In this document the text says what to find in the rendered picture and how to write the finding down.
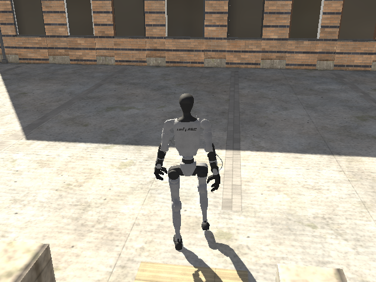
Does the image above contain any right robot forearm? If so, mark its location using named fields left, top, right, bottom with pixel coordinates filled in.
left=207, top=143, right=219, bottom=175

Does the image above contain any robot right hand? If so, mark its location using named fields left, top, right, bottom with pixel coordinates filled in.
left=207, top=174, right=220, bottom=192

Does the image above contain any right robot upper arm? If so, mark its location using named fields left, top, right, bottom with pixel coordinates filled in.
left=199, top=119, right=213, bottom=152

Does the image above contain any left robot forearm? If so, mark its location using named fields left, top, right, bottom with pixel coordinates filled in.
left=155, top=143, right=166, bottom=169

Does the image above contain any robot right shin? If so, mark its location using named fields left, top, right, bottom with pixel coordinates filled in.
left=199, top=183, right=208, bottom=223

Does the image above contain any robot left hand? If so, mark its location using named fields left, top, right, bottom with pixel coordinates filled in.
left=154, top=167, right=167, bottom=180

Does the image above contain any robot left foot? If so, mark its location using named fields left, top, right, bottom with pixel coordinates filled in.
left=173, top=235, right=182, bottom=250

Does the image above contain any left robot upper arm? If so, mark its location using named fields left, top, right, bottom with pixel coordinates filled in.
left=160, top=119, right=175, bottom=152

